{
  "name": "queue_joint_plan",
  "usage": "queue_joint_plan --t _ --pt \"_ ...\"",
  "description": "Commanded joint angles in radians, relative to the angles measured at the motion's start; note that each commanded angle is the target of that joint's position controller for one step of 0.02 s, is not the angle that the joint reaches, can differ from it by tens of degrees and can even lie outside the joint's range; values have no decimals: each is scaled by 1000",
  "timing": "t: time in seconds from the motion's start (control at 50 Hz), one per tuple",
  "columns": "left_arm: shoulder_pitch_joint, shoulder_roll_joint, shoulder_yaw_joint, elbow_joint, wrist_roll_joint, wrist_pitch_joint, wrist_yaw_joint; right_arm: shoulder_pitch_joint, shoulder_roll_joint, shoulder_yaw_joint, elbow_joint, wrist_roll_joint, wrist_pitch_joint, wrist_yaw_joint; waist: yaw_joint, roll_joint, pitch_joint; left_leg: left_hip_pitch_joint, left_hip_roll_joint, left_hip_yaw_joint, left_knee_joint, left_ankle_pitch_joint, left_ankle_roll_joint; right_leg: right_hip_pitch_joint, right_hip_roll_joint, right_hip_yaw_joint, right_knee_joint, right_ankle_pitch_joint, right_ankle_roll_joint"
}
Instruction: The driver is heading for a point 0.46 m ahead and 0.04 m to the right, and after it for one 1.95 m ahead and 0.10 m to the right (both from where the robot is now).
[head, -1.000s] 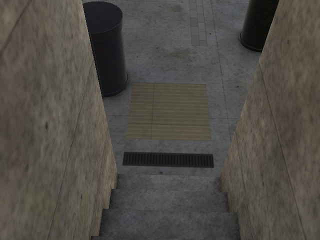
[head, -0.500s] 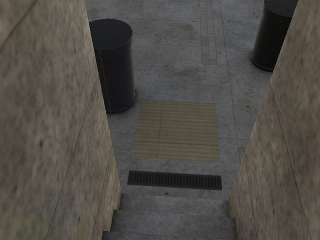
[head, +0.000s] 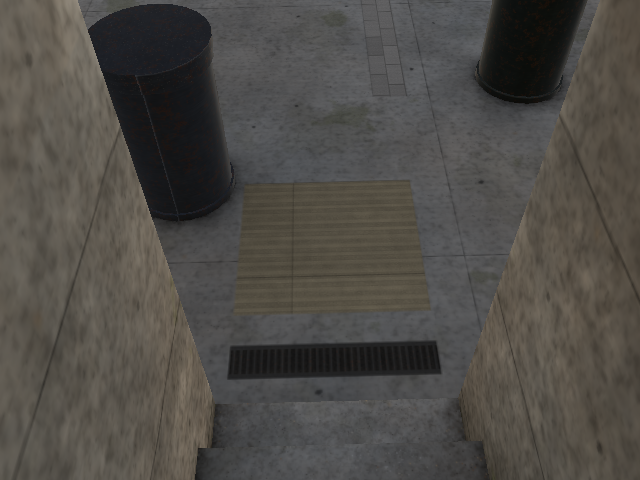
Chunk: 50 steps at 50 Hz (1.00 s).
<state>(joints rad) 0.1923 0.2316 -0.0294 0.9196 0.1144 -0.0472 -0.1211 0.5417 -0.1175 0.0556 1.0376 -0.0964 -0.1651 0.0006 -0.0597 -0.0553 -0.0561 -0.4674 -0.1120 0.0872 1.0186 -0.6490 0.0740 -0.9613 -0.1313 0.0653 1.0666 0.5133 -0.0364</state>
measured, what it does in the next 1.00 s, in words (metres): goes down: right foot 0.21 m lower, then left foot 0.21 m lower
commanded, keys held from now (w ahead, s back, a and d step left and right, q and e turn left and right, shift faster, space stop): w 0.14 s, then no key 0.86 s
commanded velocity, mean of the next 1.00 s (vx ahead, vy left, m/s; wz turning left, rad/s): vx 0.18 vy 0.00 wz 0.00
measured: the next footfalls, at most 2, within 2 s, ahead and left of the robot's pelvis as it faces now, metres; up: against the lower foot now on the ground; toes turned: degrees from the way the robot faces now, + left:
right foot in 0.14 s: +0.20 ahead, -0.12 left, -0.21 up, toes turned -3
left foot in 0.66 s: +0.41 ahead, +0.09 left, -0.41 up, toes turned +4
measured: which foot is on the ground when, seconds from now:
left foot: down 0.00-0.16, up 0.18-0.64, down 0.66-1.00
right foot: up 0.00-0.12, down 0.14-0.68, up 0.70-0.84, down 0.86-1.00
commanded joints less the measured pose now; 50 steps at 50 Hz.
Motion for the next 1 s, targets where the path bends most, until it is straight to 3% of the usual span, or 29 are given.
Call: queue_joint_plan --t 0.02,0.08,0.1,0.14,0.16,0.18,0.22,0.24,0.26,0.28,0.3,0.32,0.38,0.4,0.46,0.48,0.5,0.52,0.56,0.64,0.66,0.68,0.7,0.72,0.76,0.8,0.82,0.86,1.0 --pt "49 79 6 -9 -24 17 12 -29 -254 -43 -60 -6 10 -2 59 56 73 -343 195 -257 -150 105 151 498 56 -80 -241 68 40" --pt "-52 114 6 -48 -17 24 10 3 -249 -55 -58 43 56 6 -32 22 158 48 280 -478 -2 228 201 248 13 12 -576 -167 29" --pt "95 94 6 -28 16 16 15 8 -281 -61 -12 -13 47 19 38 87 124 -42 292 -470 116 380 207 457 60 -59 -342 -121 12" --pt "310 204 66 15 -35 -3 43 -92 -255 -70 -19 -24 76 49 101 8 49 45 242 -405 444 402 127 744 29 -68 -769 -137 -61" --pt "621 271 107 83 -46 -20 45 14 -204 -65 18 -17 70 103 195 -169 -112 -243 62 -196 943 413 49 1202 1 -88 -518 160 -192" --pt "553 307 107 64 -67 -24 13 113 -171 -79 -20 35 68 123 97 -303 -226 -705 -13 -76 1252 -154 -26 1500 -149 154 -352 499 -350" --pt "496 268 113 81 10 -26 27 -65 -129 -46 -147 74 68 100 115 2 -97 -928 117 -156 1196 60 -8 1273 -225 253 -387 205 -294" --pt "448 235 111 77 -14 -32 30 -104 -142 -50 -223 72 69 85 91 26 -45 -1008 182 -215 1123 170 -24 1111 -288 395 -456 -221 -336" --pt "409 165 91 90 1 -39 24 -106 -132 -42 -231 62 72 67 35 69 32 -947 251 -241 1044 253 -39 874 -313 390 -484 -123 -347" --pt "330 -15 33 86 18 -58 33 -85 -95 -26 -202 40 83 54 -1 134 113 -900 317 -267 749 525 -49 682 -233 272 -513 -92 -275" --pt "355 -41 23 104 14 -73 44 -44 -88 -33 -166 36 99 59 -31 86 133 -798 312 -208 684 623 -62 523 -168 225 -514 -35 -277" --pt "272 -49 14 52 -37 -84 58 -20 -102 -40 -118 42 104 71 -36 123 122 -572 292 -143 443 838 -74 273 -51 74 -482 -124 -241" --pt "100 171 42 -11 -20 -116 72 -94 -174 -62 -72 1 88 121 -49 3 19 -177 220 -117 410 1074 -109 25 83 -25 -346 -393 -156" --pt "223 167 46 14 -49 -115 77 -95 -221 -81 -55 -20 92 110 4 -35 6 -398 231 -151 314 1010 -108 311 30 42 -278 -351 -177" --pt "651 32 30 188 -56 -82 105 -299 -136 -42 -131 40 93 77 172 16 10 -987 295 -281 57 797 -169 1031 -116 372 -92 -169 -222" --pt "634 10 31 175 -66 -70 102 -314 -108 -27 -138 51 92 77 173 9 28 -990 312 -287 -8 805 -174 1024 -129 421 -93 -206 -244" --pt "545 -51 17 103 -106 -53 115 -342 -145 -21 -95 38 98 84 198 143 68 -792 289 -217 -324 1180 -152 789 -55 283 -58 -551 -228" --pt "511 -15 12 116 -66 -47 100 -333 -105 -8 -93 20 122 89 145 93 97 -383 256 -156 -271 1310 -112 403 -26 246 -92 -706 -232" --pt "325 47 29 69 -75 -40 74 -248 -151 -37 -84 27 138 100 49 61 101 -20 180 -83 -269 1152 -98 128 44 187 -133 -836 -182" --pt "218 127 36 100 -114 -22 80 -141 -202 -73 -88 65 141 102 7 78 87 171 204 -58 -728 976 -74 356 11 260 74 -725 -142" --pt "293 129 30 116 -119 -11 58 -68 -237 -97 -75 90 135 87 1 99 19 386 191 -27 -730 1014 -34 313 51 252 187 -613 -127" --pt "332 96 30 116 -106 -19 13 136 -325 -126 -56 64 117 86 -60 212 -136 709 283 -118 -583 1565 85 166 147 104 564 -650 -41" --pt "481 14 29 121 -91 -36 7 118 -360 -130 -71 79 112 114 22 398 -325 1065 415 -168 -386 1710 250 -156 269 -76 970 -1549 57" --pt "323 32 26 -7 -110 -20 27 49 -291 -103 -83 71 88 144 -15 249 -243 811 434 -443 -510 1101 187 -234 196 -64 957 -1496 79" --pt "205 -78 -29 -45 -146 0 20 -64 -188 -59 -128 54 80 128 39 54 -52 424 385 -375 -649 555 25 -112 144 -41 869 -1447 130" --pt "436 -151 -77 -36 -143 -14 21 -140 -247 -47 -124 91 66 150 184 148 48 25 445 -427 -646 769 129 99 71 35 857 -1271 173" --pt "353 -99 -67 -80 -117 -4 39 -146 -167 -31 -140 65 40 101 102 81 41 58 430 -372 -582 617 133 -56 3 53 734 -886 175" --pt "232 -71 -72 -153 -109 -15 35 -2 -102 3 -85 85 29 75 35 62 -16 76 377 -417 -504 508 92 -68 -20 68 631 -1020 203" --pt "28 22 -75 -223 -145 -66 14 32 -143 -2 -116 104 47 93 -18 42 45 184 222 -263 -403 717 -51 11 -3 45 308 -1041 139"
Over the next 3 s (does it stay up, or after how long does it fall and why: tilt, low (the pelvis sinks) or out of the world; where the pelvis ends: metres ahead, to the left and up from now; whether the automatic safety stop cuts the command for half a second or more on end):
stays up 0.47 -0.05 -0.38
